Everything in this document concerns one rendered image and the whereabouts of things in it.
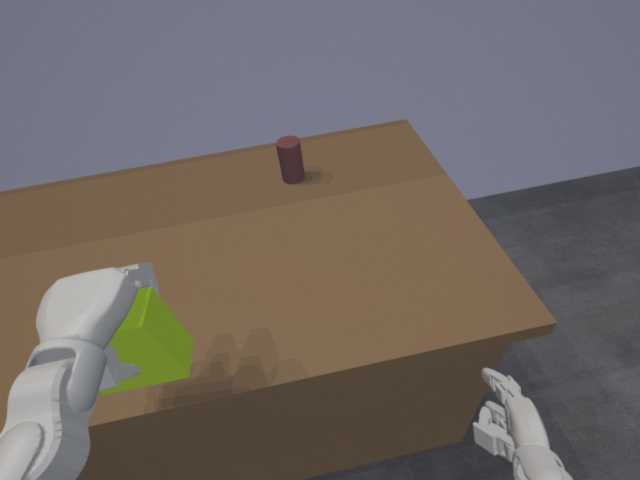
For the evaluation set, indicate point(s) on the left robot forearm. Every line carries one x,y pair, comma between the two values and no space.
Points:
46,434

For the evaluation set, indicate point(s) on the robot right hand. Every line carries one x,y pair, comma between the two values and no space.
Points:
517,425

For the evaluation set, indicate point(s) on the table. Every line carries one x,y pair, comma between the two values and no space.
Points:
337,322

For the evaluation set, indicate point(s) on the robot left hand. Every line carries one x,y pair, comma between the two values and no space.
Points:
91,306

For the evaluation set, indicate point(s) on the right robot forearm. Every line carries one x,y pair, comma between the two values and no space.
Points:
535,462

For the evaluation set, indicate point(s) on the sponge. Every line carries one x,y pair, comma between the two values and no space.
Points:
152,338

